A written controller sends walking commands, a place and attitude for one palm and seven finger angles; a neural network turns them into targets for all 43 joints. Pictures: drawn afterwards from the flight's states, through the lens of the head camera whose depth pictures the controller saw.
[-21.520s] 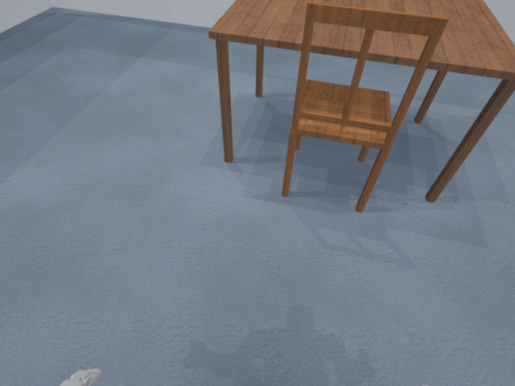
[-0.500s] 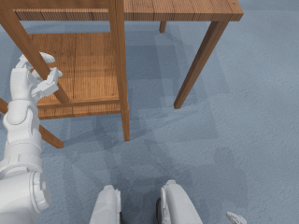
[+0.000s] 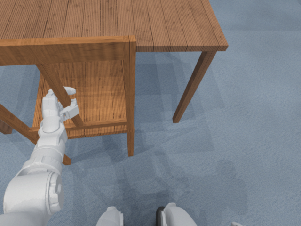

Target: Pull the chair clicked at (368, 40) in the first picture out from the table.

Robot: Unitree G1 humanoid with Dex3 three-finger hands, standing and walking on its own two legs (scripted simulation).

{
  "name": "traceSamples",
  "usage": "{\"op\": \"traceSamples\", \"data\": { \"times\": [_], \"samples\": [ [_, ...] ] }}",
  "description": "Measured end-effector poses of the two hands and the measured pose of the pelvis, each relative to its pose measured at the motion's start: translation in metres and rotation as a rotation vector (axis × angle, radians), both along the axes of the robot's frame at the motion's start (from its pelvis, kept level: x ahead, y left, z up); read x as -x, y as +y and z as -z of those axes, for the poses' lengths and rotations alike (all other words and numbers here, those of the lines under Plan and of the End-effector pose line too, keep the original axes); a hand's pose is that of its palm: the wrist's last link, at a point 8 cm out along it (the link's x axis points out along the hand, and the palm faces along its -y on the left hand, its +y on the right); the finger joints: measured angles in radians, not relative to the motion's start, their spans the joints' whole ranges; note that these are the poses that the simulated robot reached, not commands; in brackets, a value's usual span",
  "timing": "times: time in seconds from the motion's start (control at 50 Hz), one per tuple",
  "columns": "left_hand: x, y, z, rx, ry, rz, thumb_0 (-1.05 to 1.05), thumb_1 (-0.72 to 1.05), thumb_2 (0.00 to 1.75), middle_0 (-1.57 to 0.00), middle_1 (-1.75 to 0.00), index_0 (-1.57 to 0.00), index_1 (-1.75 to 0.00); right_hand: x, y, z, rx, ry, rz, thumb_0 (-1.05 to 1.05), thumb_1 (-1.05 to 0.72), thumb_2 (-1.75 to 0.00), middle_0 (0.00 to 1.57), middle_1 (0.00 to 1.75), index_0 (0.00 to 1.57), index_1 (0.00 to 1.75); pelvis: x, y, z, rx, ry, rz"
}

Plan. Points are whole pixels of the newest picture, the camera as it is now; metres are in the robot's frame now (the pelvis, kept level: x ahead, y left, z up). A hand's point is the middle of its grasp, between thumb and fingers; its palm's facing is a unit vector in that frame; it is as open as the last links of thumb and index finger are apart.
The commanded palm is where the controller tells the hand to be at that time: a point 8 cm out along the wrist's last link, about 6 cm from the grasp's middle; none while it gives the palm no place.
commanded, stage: step backward, pulling the chair out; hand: left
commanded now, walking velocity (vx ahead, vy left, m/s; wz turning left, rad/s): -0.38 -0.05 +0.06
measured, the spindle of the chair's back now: (65, 101) +0.47 +0.23 -0.04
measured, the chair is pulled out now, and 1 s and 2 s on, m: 0.06 0.19 0.19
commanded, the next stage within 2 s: none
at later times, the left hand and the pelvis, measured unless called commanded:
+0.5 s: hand (92, 133) +0.36 +0.14 -0.04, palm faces +0.16 -0.97 -0.19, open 5.3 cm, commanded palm +0.34 +0.19 -0.03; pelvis -0.06 -0.02 +0.00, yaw +0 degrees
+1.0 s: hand (96, 148) +0.32 +0.13 -0.04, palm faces +0.10 -0.97 -0.21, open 5.3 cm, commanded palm +0.32 +0.18 -0.03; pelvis -0.08 -0.02 +0.00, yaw +1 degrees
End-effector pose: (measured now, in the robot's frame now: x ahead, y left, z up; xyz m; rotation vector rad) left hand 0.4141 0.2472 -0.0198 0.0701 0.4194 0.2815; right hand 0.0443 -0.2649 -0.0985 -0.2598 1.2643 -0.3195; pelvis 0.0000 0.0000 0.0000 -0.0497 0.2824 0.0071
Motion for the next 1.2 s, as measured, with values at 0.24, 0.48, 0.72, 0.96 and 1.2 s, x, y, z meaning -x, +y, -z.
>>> {"op": "traceSamples", "data": {
  "times": [0.24,0.48,0.72,0.96,1.2],
  "samples": [
    [0.029,-0.024,-0.001,-0.033,0.012,0.076,0.01,0.7,0.72,-0.28,-1.08,-0.48,-1.45,0.054,-0.017,-0.005,0.032,0.051,0.084,0.0,-0.91,-0.9,0.2,0.3,0.21,0.3,0.023,-0.003,-0.007,-0.003,-0.044,0.025],
    [0.074,-0.054,-0.002,-0.062,0.027,0.088,-0.02,0.68,0.73,-0.3,-1.09,-0.48,-1.45,0.059,-0.018,0.016,-0.038,-0.019,0.059,0.01,-0.91,-0.9,0.2,0.3,0.21,0.3,0.057,-0.022,-0.004,-0.029,-0.085,0.01],
    [0.106,-0.073,-0.003,-0.076,0.044,0.128,-0.03,0.67,0.72,-0.31,-1.13,-0.49,-1.45,0.058,-0.036,0.011,0.006,-0.085,0.013,0.01,-0.91,-0.9,0.2,0.3,0.21,0.3,0.08,-0.024,-0.004,-0.045,-0.134,-0.015],
    [0.117,-0.071,-0.004,-0.075,0.053,0.15,-0.03,0.66,0.74,-0.29,-1.14,-0.49,-1.45,0.061,-0.023,0.014,-0.003,-0.122,0.007,0.01,-0.91,-0.9,0.2,0.3,0.21,0.3,0.083,-0.021,-0.003,-0.045,-0.161,0.0],
    [0.118,-0.071,-0.004,-0.082,0.053,0.139,-0.03,0.65,0.75,-0.3,-1.14,-0.5,-1.45,0.059,-0.019,0.021,-0.025,-0.113,-0.006,0.01,-0.91,-0.9,0.2,0.3,0.21,0.3,0.079,-0.023,-0.002,-0.049,-0.16,-0.008]
  ]
}}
